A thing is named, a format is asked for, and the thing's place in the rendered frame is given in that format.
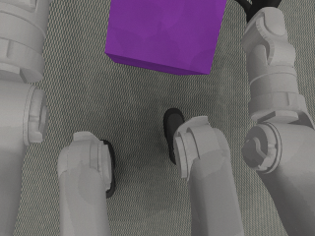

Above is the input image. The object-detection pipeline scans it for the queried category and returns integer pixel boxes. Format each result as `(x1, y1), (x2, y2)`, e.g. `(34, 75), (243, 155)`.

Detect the carton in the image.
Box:
(104, 0), (226, 76)

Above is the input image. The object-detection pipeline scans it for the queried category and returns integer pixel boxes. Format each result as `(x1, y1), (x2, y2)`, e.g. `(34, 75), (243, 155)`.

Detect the robot left shin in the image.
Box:
(57, 131), (111, 191)

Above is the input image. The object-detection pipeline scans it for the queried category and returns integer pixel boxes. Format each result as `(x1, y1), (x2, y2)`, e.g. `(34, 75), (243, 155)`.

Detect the robot right foot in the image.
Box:
(163, 107), (185, 165)

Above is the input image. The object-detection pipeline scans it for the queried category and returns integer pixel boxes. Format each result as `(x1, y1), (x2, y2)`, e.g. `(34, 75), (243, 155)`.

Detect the robot right hand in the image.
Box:
(234, 0), (282, 24)

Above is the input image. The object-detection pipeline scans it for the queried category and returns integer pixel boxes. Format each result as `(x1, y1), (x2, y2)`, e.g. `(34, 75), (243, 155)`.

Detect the left robot forearm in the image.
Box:
(0, 0), (53, 84)

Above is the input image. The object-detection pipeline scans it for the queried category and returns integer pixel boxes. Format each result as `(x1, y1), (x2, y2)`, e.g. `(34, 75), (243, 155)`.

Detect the right robot forearm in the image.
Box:
(241, 7), (315, 130)

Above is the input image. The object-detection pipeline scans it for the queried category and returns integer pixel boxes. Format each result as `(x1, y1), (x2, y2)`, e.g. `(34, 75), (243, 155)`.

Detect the robot right upper arm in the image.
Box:
(241, 122), (315, 236)

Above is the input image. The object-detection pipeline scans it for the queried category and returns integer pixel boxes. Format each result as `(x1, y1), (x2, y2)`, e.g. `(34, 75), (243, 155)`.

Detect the robot left upper arm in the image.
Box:
(0, 80), (49, 236)

